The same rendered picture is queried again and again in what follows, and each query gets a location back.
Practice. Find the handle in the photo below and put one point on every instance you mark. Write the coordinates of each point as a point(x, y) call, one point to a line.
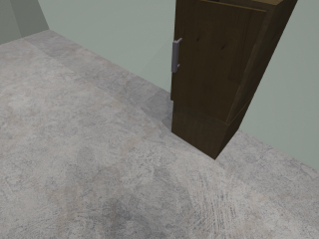
point(174, 55)

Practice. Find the cupboard door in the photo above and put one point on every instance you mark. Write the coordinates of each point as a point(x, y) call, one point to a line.
point(217, 41)

